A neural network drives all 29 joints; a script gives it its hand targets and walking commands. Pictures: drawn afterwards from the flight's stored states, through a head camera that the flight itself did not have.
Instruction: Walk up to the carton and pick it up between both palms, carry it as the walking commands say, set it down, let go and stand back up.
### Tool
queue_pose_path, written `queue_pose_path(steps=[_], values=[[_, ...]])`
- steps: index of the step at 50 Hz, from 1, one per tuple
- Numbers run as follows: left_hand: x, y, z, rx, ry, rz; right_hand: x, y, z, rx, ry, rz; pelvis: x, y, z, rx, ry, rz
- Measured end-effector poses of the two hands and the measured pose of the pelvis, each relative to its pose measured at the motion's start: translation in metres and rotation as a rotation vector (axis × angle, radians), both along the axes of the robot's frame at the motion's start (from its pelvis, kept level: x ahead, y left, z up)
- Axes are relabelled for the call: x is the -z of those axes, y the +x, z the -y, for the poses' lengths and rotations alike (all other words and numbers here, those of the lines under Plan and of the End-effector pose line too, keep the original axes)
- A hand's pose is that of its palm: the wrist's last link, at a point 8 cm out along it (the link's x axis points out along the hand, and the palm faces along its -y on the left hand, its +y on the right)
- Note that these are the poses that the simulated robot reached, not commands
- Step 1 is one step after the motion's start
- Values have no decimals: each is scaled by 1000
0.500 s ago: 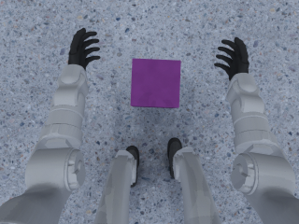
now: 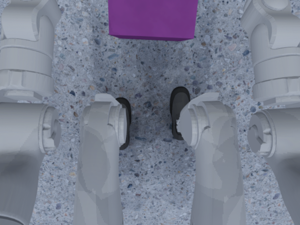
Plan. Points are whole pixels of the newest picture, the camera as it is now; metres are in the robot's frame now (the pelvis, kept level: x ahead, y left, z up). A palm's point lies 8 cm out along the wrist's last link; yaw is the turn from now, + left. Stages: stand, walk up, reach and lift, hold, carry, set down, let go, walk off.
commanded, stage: reach and lift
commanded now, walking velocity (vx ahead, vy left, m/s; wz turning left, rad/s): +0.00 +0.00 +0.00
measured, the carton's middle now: out of the picture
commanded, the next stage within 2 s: none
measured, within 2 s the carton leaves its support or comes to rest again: neither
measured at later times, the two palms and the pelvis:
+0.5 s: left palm out of the picture +0.54 +0.19 -0.29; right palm out of the picture +0.54 -0.20 -0.28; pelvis +0.01 +0.01 -0.10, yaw +0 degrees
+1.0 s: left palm out of the picture +0.55 +0.18 -0.31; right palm out of the picture +0.54 -0.20 -0.29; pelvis +0.02 +0.01 -0.11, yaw +0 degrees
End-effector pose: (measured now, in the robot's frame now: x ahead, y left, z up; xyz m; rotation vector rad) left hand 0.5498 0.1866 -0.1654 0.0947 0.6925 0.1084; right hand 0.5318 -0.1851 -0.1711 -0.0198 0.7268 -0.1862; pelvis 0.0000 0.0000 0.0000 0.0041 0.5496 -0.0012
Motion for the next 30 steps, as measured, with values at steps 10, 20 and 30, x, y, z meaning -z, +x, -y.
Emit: queue_pose_path(steps=[10, 20, 30], values=[[27, 13, 3, -10, -8, -4, 27, 13, 7, 12, -13, 13, 43, 1, 0, -1, 11, 43], [94, 2, 1, -14, -22, -40, 82, 12, 5, -10, -32, -10, 81, 5, -5, 7, 0, 26], [144, -8, 1, 23, -42, -74, 114, 12, 11, -5, -54, -90, 105, 16, -8, -2, -19, 19]])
